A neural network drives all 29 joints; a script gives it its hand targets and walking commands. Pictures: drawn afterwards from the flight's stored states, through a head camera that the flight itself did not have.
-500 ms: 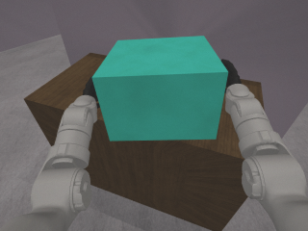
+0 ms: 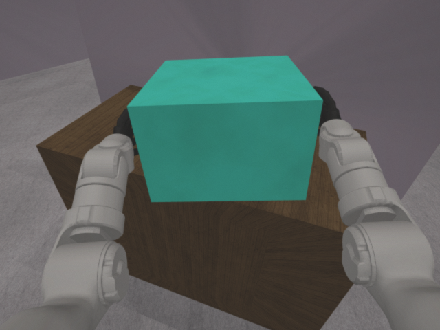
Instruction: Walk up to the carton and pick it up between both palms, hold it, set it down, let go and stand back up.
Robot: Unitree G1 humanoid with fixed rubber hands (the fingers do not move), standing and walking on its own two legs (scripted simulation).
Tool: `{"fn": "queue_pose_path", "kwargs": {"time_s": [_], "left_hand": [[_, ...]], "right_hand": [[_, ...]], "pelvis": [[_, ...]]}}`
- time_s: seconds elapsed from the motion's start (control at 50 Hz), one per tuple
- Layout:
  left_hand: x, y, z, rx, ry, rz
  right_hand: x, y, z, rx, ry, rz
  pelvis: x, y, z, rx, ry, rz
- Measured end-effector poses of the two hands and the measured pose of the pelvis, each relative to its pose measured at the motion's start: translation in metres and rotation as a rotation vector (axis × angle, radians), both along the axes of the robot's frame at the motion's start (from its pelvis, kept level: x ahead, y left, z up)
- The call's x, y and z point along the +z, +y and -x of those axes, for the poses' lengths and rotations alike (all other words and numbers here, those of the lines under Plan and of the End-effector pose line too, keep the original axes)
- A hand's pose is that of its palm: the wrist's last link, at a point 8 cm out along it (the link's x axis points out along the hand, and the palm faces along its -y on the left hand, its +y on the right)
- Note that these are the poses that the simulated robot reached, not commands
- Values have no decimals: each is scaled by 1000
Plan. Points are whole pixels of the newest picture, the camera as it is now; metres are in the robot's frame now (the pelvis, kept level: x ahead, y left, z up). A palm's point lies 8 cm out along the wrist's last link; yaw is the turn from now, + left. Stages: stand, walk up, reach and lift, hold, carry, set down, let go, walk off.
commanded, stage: reach and lift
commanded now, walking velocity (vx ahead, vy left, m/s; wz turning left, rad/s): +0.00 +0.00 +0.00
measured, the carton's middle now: (226, 121) +0.48 -0.01 +0.19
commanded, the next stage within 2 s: hold in 1.58 s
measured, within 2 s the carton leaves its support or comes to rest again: neither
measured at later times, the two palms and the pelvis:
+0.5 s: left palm (119, 138) +0.39 +0.19 +0.21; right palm (329, 119) +0.40 -0.18 +0.25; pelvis +0.00 +0.00 +0.00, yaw +0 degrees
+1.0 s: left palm (118, 136) +0.38 +0.19 +0.22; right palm (334, 117) +0.39 -0.19 +0.26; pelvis +0.00 +0.00 +0.00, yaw +0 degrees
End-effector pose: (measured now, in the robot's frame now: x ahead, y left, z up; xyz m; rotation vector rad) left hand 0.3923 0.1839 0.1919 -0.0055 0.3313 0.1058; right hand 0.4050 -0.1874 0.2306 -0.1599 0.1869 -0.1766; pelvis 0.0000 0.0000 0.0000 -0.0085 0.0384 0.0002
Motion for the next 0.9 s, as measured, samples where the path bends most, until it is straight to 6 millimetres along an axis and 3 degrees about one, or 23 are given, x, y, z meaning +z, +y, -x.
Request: {"fn": "queue_pose_path", "kwargs": {"time_s": [0.9], "left_hand": [[26, 2, 14, 9, -31, 1]], "right_hand": [[27, 2, 12, 3, -20, -37]], "pelvis": [[1, 0, -3, 1, -13, 0]]}}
